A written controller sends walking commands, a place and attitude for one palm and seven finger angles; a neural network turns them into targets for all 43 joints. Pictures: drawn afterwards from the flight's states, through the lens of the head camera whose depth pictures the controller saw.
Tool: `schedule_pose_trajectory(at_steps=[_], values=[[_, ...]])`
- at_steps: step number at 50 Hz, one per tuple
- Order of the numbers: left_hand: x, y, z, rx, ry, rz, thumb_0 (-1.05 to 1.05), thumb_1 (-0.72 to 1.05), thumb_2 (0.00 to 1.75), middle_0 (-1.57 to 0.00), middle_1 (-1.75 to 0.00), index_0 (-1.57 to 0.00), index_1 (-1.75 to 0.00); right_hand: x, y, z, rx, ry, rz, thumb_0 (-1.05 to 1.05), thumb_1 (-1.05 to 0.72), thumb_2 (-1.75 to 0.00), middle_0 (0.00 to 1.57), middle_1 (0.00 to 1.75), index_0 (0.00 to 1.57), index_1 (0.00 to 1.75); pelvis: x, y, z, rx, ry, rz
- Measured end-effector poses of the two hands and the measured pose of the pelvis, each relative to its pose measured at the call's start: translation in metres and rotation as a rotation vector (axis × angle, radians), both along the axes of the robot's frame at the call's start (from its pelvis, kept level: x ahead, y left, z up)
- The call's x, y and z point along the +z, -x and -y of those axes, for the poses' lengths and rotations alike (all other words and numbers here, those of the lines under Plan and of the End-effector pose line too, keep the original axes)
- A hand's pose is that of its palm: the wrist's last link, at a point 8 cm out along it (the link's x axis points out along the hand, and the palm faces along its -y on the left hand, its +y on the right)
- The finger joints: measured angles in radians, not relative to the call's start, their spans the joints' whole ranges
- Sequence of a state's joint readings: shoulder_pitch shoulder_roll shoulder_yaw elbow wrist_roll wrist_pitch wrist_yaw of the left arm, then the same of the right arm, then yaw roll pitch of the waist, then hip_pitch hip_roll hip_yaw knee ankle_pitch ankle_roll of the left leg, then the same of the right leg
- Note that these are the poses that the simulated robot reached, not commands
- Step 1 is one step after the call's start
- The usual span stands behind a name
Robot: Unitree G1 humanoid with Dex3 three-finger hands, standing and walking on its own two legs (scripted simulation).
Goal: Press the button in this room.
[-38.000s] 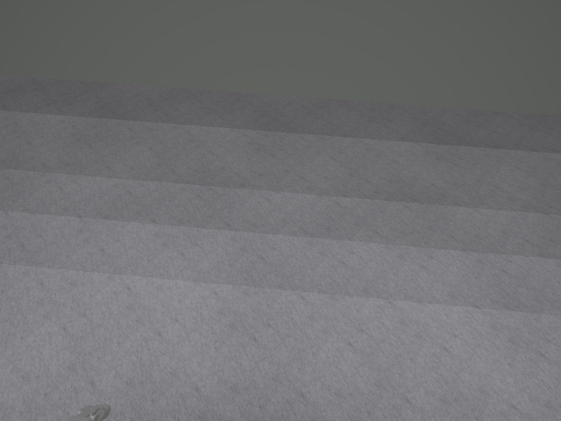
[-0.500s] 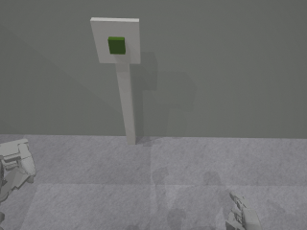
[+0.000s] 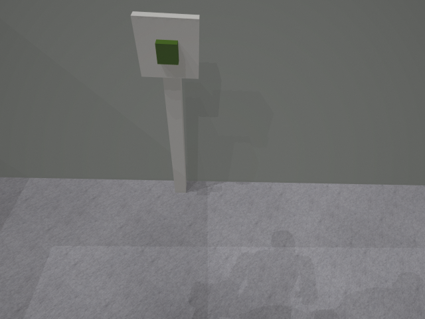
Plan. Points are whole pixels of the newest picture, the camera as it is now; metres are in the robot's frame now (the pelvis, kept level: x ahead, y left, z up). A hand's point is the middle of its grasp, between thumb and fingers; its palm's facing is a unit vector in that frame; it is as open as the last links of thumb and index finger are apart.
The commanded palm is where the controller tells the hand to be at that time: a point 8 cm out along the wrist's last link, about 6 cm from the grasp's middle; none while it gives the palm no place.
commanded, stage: let the arm hang, fingers relaxed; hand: left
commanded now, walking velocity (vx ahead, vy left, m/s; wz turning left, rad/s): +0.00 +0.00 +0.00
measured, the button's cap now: (167, 51) +0.81 +0.17 +0.08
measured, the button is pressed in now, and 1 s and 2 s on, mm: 0 0 0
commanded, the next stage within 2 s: stand and wait in 0.80 s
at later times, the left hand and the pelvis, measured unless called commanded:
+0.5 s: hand out of the picture -0.03 +0.18 -0.17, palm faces +0.02 -0.98 -0.21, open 7.1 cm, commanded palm none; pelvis +0.00 +0.01 +0.01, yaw -1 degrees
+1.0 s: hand out of the picture +0.03 +0.17 -0.16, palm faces +0.00 -0.97 -0.23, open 7.4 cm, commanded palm none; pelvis +0.02 -0.02 +0.01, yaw -1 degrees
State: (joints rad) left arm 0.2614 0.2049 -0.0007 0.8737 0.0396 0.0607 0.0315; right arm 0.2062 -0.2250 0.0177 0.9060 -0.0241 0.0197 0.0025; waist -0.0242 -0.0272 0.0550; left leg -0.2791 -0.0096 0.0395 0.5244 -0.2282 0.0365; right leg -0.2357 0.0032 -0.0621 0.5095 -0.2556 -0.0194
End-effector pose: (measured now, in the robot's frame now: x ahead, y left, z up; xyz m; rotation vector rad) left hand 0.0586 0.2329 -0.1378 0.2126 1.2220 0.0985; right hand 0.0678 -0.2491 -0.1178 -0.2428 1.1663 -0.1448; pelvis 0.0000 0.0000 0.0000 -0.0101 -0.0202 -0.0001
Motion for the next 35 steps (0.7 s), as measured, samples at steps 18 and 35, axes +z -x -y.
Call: schedule_pose_trajectory(at_steps=[18, 35], values=[[0.008, 0.120, -0.015, 0.129, -0.027, -0.333, 0.01, 0.91, 0.90, -0.39, -0.53, -0.39, -0.52, -0.024, 0.118, -0.048, -0.120, -0.112, -0.339, 0.01, -0.91, -0.90, 0.21, 0.30, 0.20, 0.29, 0.007, 0.003, -0.010, -0.003, -0.003, 0.003], [0.000, 0.049, 0.020, 0.082, 0.024, -0.163, 0.02, 0.93, 0.90, -0.20, -0.31, -0.20, -0.30, -0.026, 0.080, -0.036, -0.127, -0.116, -0.227, 0.01, -0.91, -0.90, 0.20, 0.30, 0.20, 0.29, 0.007, -0.005, 0.004, -0.012, -0.010, 0.007]])
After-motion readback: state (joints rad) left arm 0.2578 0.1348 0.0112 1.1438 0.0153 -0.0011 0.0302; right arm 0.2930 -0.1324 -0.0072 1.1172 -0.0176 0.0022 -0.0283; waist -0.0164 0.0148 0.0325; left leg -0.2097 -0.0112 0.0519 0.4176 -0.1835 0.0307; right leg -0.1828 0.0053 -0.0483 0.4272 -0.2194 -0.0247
